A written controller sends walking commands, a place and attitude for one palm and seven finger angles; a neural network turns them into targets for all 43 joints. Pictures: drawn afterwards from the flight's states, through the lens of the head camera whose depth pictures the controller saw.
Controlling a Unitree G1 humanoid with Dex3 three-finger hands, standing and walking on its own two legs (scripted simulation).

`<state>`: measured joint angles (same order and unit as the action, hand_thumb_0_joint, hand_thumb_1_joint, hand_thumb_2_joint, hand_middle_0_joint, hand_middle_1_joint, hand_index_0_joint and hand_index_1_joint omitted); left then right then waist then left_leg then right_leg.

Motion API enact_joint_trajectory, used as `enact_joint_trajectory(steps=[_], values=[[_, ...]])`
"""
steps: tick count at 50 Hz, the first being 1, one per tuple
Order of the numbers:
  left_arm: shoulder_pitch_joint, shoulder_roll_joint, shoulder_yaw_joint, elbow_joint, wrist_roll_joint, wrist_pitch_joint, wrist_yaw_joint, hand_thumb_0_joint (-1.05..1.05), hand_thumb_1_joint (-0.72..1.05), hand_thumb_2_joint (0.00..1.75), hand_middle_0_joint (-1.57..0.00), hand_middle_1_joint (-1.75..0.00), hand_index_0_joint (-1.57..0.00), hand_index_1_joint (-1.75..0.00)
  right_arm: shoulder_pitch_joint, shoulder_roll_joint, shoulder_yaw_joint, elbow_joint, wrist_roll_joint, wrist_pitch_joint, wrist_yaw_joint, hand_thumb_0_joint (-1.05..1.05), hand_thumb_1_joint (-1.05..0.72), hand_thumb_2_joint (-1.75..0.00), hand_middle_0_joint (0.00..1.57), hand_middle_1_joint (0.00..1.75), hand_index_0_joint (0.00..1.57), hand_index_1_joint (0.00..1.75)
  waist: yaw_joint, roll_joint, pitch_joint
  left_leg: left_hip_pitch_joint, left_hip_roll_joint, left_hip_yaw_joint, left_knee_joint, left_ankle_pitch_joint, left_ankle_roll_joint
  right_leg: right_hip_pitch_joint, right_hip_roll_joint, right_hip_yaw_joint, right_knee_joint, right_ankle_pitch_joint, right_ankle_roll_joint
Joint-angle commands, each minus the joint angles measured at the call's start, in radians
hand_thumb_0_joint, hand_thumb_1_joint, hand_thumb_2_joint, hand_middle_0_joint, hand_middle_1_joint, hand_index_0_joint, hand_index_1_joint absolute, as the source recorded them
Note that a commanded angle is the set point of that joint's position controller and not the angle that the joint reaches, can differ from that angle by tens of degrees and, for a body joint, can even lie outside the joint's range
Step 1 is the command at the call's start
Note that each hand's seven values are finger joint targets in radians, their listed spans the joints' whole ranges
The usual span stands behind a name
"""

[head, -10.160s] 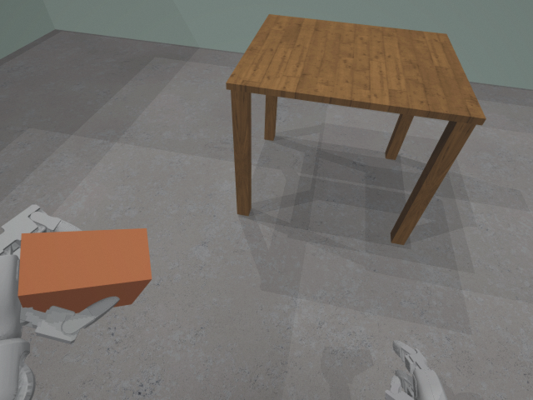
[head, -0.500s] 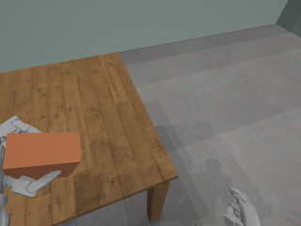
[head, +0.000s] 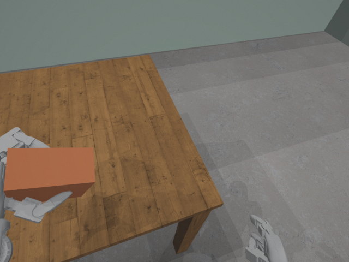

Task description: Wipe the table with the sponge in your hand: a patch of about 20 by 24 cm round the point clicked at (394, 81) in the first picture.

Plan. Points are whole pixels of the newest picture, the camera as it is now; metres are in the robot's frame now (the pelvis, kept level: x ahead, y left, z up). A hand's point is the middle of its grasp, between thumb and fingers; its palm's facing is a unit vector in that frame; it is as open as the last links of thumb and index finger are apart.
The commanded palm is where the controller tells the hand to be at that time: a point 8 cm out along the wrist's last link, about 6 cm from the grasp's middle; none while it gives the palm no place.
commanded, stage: come to a stop and stand still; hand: left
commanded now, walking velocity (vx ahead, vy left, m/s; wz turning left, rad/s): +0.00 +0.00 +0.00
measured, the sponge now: (63, 176) +0.23 +0.22 +0.13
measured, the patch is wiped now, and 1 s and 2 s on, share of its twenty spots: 0.00 0.00 0.00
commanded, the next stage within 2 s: look again from close up in 0.12 s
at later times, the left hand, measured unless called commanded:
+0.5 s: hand (67, 182) +0.21 +0.21 +0.14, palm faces +0.21 -0.88 -0.43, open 9.8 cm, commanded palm +0.16 +0.26 +0.17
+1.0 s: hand (57, 174) +0.23 +0.23 +0.14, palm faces +0.26 -0.87 -0.42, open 9.8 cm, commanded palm +0.17 +0.27 +0.17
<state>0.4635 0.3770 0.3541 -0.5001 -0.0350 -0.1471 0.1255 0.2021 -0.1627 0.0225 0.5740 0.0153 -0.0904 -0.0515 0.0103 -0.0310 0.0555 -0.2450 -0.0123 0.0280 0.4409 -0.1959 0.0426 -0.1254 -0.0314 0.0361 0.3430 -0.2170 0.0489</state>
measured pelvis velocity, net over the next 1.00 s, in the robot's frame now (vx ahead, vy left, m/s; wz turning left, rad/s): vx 0.00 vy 0.00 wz -0.04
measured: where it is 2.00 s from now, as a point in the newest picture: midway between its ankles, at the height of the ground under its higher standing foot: outside the picture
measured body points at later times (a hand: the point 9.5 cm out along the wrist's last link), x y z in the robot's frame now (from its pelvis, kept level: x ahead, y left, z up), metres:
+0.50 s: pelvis -0.01 -0.01 +0.00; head +0.02 +0.00 +0.44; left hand +0.20 +0.25 +0.16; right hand +0.15 -0.25 -0.08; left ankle +0.03 +0.09 -0.74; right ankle -0.02 -0.16 -0.74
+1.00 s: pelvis +0.00 +0.00 +0.00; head +0.02 +0.01 +0.44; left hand +0.21 +0.27 +0.16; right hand +0.18 -0.22 -0.07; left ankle +0.02 +0.09 -0.74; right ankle -0.02 -0.16 -0.74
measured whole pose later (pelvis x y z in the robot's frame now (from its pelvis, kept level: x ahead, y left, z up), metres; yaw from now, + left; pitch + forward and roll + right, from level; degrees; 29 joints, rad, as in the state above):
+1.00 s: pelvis +0.00 +0.00 +0.00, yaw -2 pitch +0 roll +0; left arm 0.45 0.37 0.32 -0.41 -0.03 -0.21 0.06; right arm 0.18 -0.17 0.01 0.55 0.01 -0.13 -0.02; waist 0.00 -0.01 0.04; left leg -0.26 -0.01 0.07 0.48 -0.22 0.04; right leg -0.19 -0.04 0.06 0.45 -0.26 0.06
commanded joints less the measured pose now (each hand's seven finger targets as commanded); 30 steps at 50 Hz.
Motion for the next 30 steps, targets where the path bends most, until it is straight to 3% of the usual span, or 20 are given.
enact_joint_trajectory(steps=[1, 5, 10, 11, 12, 13, 14, 15, 16, 17, 18, 20, 21, 22, 23, 24, 26, 27, 28, 30], values=[[-0.068, 0.154, 0.093, -0.253, -0.006, -0.080, 0.012, 0.00, 0.10, 1.30, -1.20, -1.60, -1.20, -1.60, -0.073, -0.145, -0.066, -0.145, 0.007, -0.063, -0.013, 0.00, -0.90, -0.90, 0.20, 0.30, 0.20, 0.30, -0.010, 0.131, -0.182, 0.103, 0.151, -0.115, -0.112, 0.113, -0.021, 0.022, -0.039, -0.013, 0.001, 0.164, -0.065], [-0.056, 0.155, 0.096, -0.246, -0.006, -0.085, 0.015, 0.00, 0.10, 1.30, -1.20, -1.60, -1.20, -1.60, -0.072, -0.146, -0.067, -0.139, 0.008, -0.067, -0.014, 0.00, -0.90, -0.90, 0.20, 0.30, 0.20, 0.30, -0.012, 0.131, -0.171, 0.090, 0.148, -0.119, -0.115, 0.101, -0.024, 0.020, -0.039, -0.017, 0.001, 0.152, -0.065], [-0.042, 0.155, 0.110, -0.196, -0.006, -0.085, 0.016, 0.00, 0.10, 1.30, -1.20, -1.60, -1.20, -1.60, -0.067, -0.146, -0.069, -0.135, 0.011, -0.063, -0.015, 0.00, -0.90, -0.90, 0.20, 0.30, 0.20, 0.30, -0.014, 0.124, -0.134, 0.041, 0.146, -0.121, -0.133, -0.006, -0.015, 0.013, -0.037, -0.015, -0.013, 0.110, -0.064], [-1.075, 0.940, 0.683, -0.390, 0.140, -0.195, 0.005, 0.00, 0.10, 1.30, -1.20, -1.60, -1.20, -1.60, -0.010, -0.188, -0.060, -0.125, -0.060, -0.114, 0.001, 0.00, -0.90, -0.90, 0.20, 0.30, 0.20, 0.30, 0.039, -0.017, 0.033, -0.118, 0.136, -0.042, 0.029, 0.139, -0.005, -0.182, -0.053, 0.017, -0.028, 0.113, -0.086], [-0.795, 0.545, 0.424, 0.053, 0.063, -0.144, -0.016, 0.00, 0.10, 1.30, -1.20, -1.60, -1.20, -1.60, -0.071, -0.130, -0.070, -0.034, -0.005, -0.082, -0.009, 0.00, -0.90, -0.90, 0.20, 0.30, 0.20, 0.30, 0.005, 0.087, -0.060, 0.056, 0.140, -0.060, 0.022, 0.102, -0.029, -0.238, -0.098, -0.005, 0.024, -0.004, -0.108], [-0.546, 0.382, 0.295, -0.004, 0.026, -0.146, -0.029, 0.00, 0.10, 1.30, -1.20, -1.60, -1.20, -1.60, -0.066, -0.140, -0.083, -0.074, -0.015, -0.081, 0.003, 0.00, -0.90, -0.90, 0.20, 0.30, 0.20, 0.30, 0.020, 0.066, -0.080, 0.084, 0.119, -0.072, -0.056, 0.100, -0.037, -0.151, -0.032, 0.011, 0.049, 0.066, -0.113], [-0.420, 0.287, 0.218, 0.122, 0.010, -0.140, -0.047, 0.00, 0.10, 1.30, -1.20, -1.60, -1.20, -1.60, -0.054, -0.173, -0.088, -0.104, -0.005, -0.101, 0.013, 0.00, -0.90, -0.90, 0.20, 0.30, 0.20, 0.30, 0.022, 0.115, -0.156, 0.096, 0.096, -0.040, -0.051, 0.054, -0.035, -0.111, -0.028, 0.044, 0.036, 0.074, -0.106], [-0.326, 0.225, 0.151, 0.108, -0.006, -0.142, -0.068, 0.00, 0.10, 1.30, -1.20, -1.60, -1.20, -1.60, -0.038, -0.171, -0.093, -0.112, 0.010, -0.107, 0.025, 0.00, -0.90, -0.90, 0.20, 0.30, 0.20, 0.30, 0.022, 0.134, -0.198, 0.129, 0.081, -0.037, -0.027, 0.051, -0.024, -0.098, -0.038, 0.073, 0.032, 0.103, -0.096], [-0.200, 0.180, 0.114, 0.051, -0.016, -0.138, -0.078, 0.00, 0.10, 1.30, -1.20, -1.60, -1.20, -1.60, -0.030, -0.172, -0.096, -0.122, 0.016, -0.105, 0.043, 0.00, -0.90, -0.90, 0.20, 0.30, 0.20, 0.30, 0.026, 0.137, -0.219, 0.155, 0.083, -0.032, -0.021, 0.057, -0.016, -0.093, -0.046, 0.081, 0.033, 0.120, -0.084], [-0.089, 0.074, 0.038, 0.029, -0.034, -0.134, -0.089, 0.00, 0.10, 1.30, -1.20, -1.60, -1.20, -1.60, -0.048, -0.158, -0.094, -0.124, 0.028, -0.109, 0.061, 0.00, -0.90, -0.90, 0.20, 0.30, 0.20, 0.30, 0.029, 0.146, -0.242, 0.166, 0.088, -0.036, -0.038, 0.055, -0.013, -0.088, -0.035, 0.053, 0.047, 0.108, -0.079], [-0.060, 0.083, 0.015, -0.088, -0.026, -0.133, -0.094, 0.00, 0.10, 1.30, -1.20, -1.60, -1.20, -1.60, -0.052, -0.166, -0.091, -0.148, 0.028, -0.105, 0.073, 0.00, -0.90, -0.90, 0.20, 0.30, 0.20, 0.30, 0.028, 0.125, -0.227, 0.144, 0.100, -0.038, -0.051, 0.028, -0.008, -0.076, -0.032, 0.045, 0.045, 0.099, -0.072], [-0.049, 0.130, 0.034, -0.166, -0.020, -0.134, -0.087, 0.00, 0.10, 1.30, -1.20, -1.60, -1.20, -1.60, -0.079, -0.166, -0.080, -0.165, 0.028, -0.108, 0.074, 0.00, -0.90, -0.90, 0.20, 0.30, 0.20, 0.30, 0.030, 0.020, -0.165, 0.057, 0.100, -0.039, -0.070, -0.080, -0.011, -0.062, -0.031, 0.045, 0.014, 0.020, -0.066], [-0.043, 0.169, 0.075, -0.167, -0.015, -0.136, -0.077, 0.00, 0.10, 1.30, -1.20, -1.60, -1.20, -1.60, -0.084, -0.165, -0.077, -0.167, 0.024, -0.109, 0.066, 0.00, -0.90, -0.90, 0.20, 0.30, 0.20, 0.30, 0.031, -0.041, -0.142, 0.041, 0.091, -0.033, -0.064, -0.111, -0.016, -0.076, -0.032, 0.059, -0.013, -0.018, -0.067], [-0.025, 0.229, 0.147, -0.149, -0.011, -0.128, -0.054, 0.00, 0.10, 1.30, -1.20, -1.60, -1.20, -1.60, -0.099, -0.167, -0.074, -0.160, 0.026, -0.100, 0.053, 0.00, -0.90, -0.90, 0.20, 0.30, 0.20, 0.30, 0.032, -0.060, -0.128, 0.049, 0.086, -0.033, -0.064, -0.125, -0.018, -0.111, -0.035, 0.067, -0.027, -0.062, -0.069], [-0.058, 0.228, 0.151, -0.167, -0.011, -0.133, -0.052, 0.00, 0.10, 1.30, -1.20, -1.60, -1.20, -1.60, -0.094, -0.167, -0.071, -0.169, 0.016, -0.096, 0.041, 0.00, -0.90, -0.90, 0.20, 0.30, 0.20, 0.30, 0.024, -0.099, -0.113, 0.032, 0.079, -0.038, -0.054, -0.138, -0.018, -0.126, -0.044, 0.067, -0.043, -0.090, -0.071], [-0.089, 0.266, 0.199, -0.185, -0.015, -0.140, -0.049, 0.00, 0.10, 1.30, -1.20, -1.60, -1.20, -1.60, -0.100, -0.161, -0.069, -0.178, 0.013, -0.097, 0.028, 0.00, -0.90, -0.90, 0.20, 0.30, 0.20, 0.30, 0.021, -0.109, -0.090, 0.031, 0.076, -0.045, -0.046, -0.129, -0.019, -0.148, -0.046, 0.074, -0.051, -0.100, -0.075], [-0.133, 0.289, 0.237, -0.202, -0.024, -0.152, -0.041, 0.00, 0.10, 1.30, -1.20, -1.60, -1.20, -1.60, -0.096, -0.152, -0.063, -0.174, 0.011, -0.095, 0.006, 0.00, -0.90, -0.90, 0.20, 0.30, 0.20, 0.30, 0.013, -0.034, -0.098, 0.031, 0.078, -0.058, -0.048, -0.095, -0.015, -0.123, -0.041, 0.077, -0.029, -0.048, -0.078], [-0.182, 0.351, 0.281, -0.242, -0.017, -0.156, -0.028, 0.00, 0.10, 1.30, -1.20, -1.60, -1.20, -1.60, -0.109, -0.162, -0.064, -0.168, 0.010, -0.092, -0.003, 0.00, -0.90, -0.90, 0.20, 0.30, 0.20, 0.30, 0.013, 0.041, -0.105, 0.030, 0.086, -0.061, -0.054, -0.092, -0.013, -0.112, -0.037, 0.072, -0.004, -0.015, -0.077], [-0.192, 0.272, 0.214, -0.245, -0.026, -0.158, -0.030, 0.00, 0.10, 1.30, -1.20, -1.60, -1.20, -1.60, -0.094, -0.150, -0.064, -0.170, 0.012, -0.093, -0.006, 0.00, -0.90, -0.90, 0.20, 0.30, 0.20, 0.30, 0.002, 0.107, -0.130, 0.032, 0.085, -0.061, -0.058, -0.064, -0.011, -0.077, -0.034, 0.062, 0.023, 0.036, -0.080], [-0.206, 0.300, 0.229, -0.278, -0.024, -0.165, -0.030, 0.00, 0.10, 1.30, -1.20, -1.60, -1.20, -1.60, -0.077, -0.152, -0.065, -0.169, 0.011, -0.107, -0.006, 0.00, -0.90, -0.90, 0.20, 0.30, 0.20, 0.30, 0.014, 0.192, -0.176, 0.064, 0.093, -0.056, -0.042, 0.015, -0.006, -0.032, -0.032, 0.051, 0.048, 0.124, -0.079]])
